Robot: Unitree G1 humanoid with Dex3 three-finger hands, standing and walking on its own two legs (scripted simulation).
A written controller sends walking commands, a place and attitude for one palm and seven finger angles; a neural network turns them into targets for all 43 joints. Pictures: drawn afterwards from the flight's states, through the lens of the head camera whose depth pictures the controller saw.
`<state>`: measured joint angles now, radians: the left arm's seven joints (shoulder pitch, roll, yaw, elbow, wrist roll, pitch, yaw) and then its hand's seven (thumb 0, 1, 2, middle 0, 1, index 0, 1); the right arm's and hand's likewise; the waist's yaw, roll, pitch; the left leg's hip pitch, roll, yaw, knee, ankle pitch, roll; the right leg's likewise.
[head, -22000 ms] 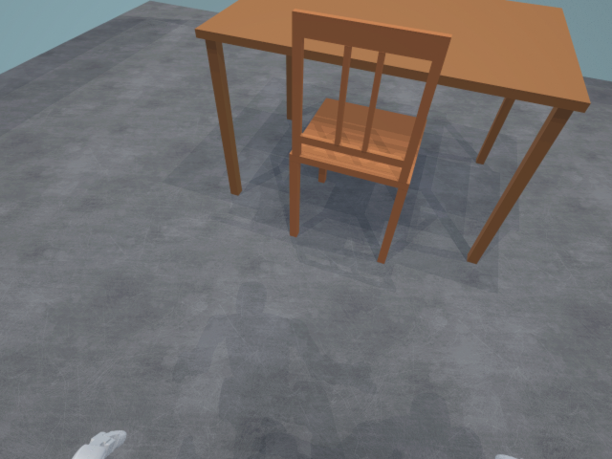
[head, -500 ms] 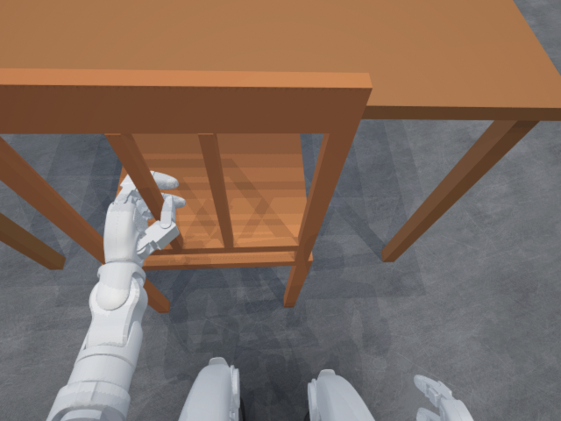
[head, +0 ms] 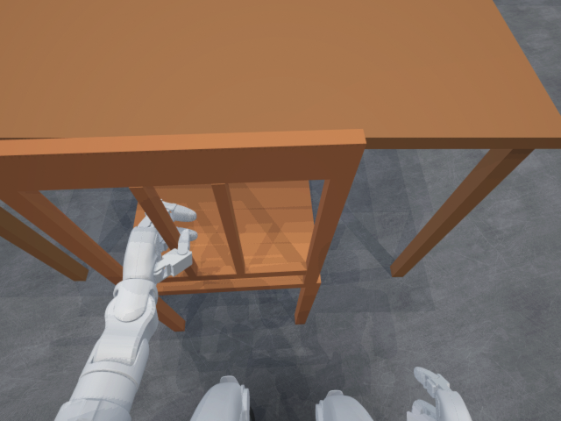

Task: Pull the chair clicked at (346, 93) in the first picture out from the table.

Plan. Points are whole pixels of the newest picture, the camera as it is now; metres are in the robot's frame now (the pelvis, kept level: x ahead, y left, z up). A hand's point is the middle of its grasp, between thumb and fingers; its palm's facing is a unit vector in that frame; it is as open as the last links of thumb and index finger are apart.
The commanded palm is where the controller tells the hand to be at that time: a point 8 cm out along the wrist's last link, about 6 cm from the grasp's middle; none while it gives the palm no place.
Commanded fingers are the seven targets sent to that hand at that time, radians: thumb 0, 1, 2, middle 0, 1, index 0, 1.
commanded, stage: step backward, pulling the chair out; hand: left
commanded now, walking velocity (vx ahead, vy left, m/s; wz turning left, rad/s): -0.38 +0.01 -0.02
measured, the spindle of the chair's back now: (172, 237) +0.38 +0.17 -0.02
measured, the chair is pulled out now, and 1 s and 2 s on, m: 0.02 0.13 0.28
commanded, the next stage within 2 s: none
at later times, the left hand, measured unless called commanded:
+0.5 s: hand (191, 278) +0.31 +0.13 -0.01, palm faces -0.02 -0.99 -0.14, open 4.9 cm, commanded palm +0.28 +0.18 -0.01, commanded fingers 0.00 0.90 0.90 -0.50 -1.45 -0.50 -1.45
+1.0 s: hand (193, 324) +0.25 +0.12 -0.01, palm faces -0.08 -0.98 -0.16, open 4.9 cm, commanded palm +0.22 +0.17 -0.01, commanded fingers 0.00 0.90 0.90 -0.50 -1.45 -0.50 -1.45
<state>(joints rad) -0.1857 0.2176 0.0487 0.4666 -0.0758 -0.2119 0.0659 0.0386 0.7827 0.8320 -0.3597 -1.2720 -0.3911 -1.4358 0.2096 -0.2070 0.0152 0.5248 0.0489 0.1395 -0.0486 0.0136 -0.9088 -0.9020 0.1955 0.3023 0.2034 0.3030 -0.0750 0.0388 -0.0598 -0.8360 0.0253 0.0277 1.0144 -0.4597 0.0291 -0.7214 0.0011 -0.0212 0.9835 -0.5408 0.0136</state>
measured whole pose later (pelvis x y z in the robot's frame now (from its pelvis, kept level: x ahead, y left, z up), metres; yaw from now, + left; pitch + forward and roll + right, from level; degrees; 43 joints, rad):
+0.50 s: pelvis -0.02 +0.00 +0.06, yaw -5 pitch +5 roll -2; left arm -0.21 0.19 0.08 0.71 -0.08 -0.19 0.07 0.04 0.78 0.82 -0.28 -1.16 -0.50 -1.45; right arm 0.21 -0.21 0.01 0.61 0.02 0.13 -0.08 0.01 -0.91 -0.90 0.20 0.30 0.20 0.30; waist -0.07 0.02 0.11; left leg -0.41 0.07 0.11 0.57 -0.24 0.02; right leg -0.32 0.03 -0.01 0.49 -0.25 0.00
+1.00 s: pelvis -0.09 +0.02 +0.06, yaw -5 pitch +2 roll -2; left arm -0.32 0.16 -0.02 0.87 -0.06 -0.19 0.12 0.02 0.76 0.80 -0.26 -1.17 -0.50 -1.45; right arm 0.20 -0.22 0.01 0.64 0.01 0.08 -0.10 0.01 -0.91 -0.90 0.20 0.30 0.20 0.30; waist -0.06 0.02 0.10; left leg -0.45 0.04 0.08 0.52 -0.12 0.06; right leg -0.39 0.00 -0.01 0.72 -0.45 -0.01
